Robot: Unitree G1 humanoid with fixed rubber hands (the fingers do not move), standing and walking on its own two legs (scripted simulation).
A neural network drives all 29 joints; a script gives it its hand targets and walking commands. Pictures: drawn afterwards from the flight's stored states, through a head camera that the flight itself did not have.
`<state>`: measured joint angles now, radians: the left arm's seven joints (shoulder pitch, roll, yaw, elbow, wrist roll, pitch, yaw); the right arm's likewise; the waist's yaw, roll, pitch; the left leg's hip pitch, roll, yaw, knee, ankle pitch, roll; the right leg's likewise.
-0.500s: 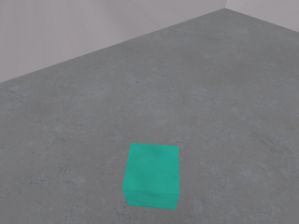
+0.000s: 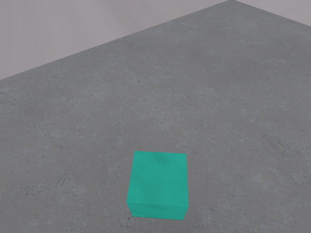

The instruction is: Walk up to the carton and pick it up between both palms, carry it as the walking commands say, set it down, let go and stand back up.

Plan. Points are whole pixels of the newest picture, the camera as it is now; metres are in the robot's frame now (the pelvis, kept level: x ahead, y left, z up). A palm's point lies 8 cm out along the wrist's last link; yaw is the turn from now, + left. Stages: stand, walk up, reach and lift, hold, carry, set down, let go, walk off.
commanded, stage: walk up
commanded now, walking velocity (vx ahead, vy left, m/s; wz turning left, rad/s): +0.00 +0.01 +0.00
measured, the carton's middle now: (158, 185) +0.46 +0.02 -0.63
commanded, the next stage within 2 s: none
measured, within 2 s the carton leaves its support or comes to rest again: neither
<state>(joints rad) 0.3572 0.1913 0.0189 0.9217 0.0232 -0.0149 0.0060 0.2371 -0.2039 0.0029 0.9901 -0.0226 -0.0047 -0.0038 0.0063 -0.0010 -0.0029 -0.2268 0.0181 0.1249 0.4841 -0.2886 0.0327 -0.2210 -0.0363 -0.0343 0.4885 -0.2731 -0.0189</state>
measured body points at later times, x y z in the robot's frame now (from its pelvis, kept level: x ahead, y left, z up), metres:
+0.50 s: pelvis +0.01 +0.00 +0.00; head +0.03 +0.00 +0.45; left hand +0.05 +0.22 -0.15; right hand +0.06 -0.25 -0.15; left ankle -0.02 +0.09 -0.74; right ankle -0.03 -0.13 -0.74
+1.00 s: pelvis -0.05 +0.00 +0.00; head -0.06 +0.00 +0.45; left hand -0.03 +0.23 -0.15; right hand +0.00 -0.24 -0.14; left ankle -0.02 +0.09 -0.74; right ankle -0.03 -0.13 -0.74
